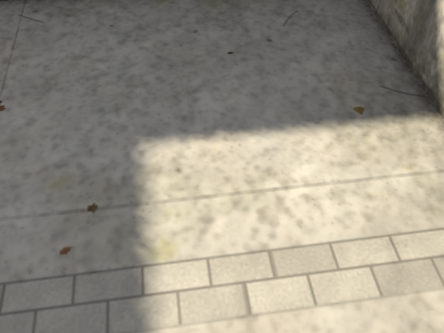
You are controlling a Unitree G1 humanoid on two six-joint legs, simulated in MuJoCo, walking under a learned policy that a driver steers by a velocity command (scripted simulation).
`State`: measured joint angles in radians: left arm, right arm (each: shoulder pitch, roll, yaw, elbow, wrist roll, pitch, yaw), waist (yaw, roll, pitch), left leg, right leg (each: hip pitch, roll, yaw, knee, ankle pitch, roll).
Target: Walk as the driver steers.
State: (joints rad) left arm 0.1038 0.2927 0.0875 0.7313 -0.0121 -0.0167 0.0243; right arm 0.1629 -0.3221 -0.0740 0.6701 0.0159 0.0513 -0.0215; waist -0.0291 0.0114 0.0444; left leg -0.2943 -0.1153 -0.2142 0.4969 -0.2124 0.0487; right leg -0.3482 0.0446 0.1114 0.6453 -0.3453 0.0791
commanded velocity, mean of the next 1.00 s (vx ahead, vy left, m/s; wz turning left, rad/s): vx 0.00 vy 0.00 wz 0.25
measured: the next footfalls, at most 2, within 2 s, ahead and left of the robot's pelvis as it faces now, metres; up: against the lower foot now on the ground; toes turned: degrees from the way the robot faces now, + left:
right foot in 0.06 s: +0.05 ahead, -0.14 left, +0.00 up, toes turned +8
left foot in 0.44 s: +0.00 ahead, +0.13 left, +0.00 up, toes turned +11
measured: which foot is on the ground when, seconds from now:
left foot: down 0.00-0.06, up 0.08-0.42, down 0.44-1.00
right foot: up 0.00-0.04, down 0.06-0.44, up 0.46-0.72, down 0.74-1.00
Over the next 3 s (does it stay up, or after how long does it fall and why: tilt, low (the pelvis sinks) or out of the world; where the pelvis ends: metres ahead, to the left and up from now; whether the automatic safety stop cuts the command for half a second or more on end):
stays up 0.85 0.15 -0.02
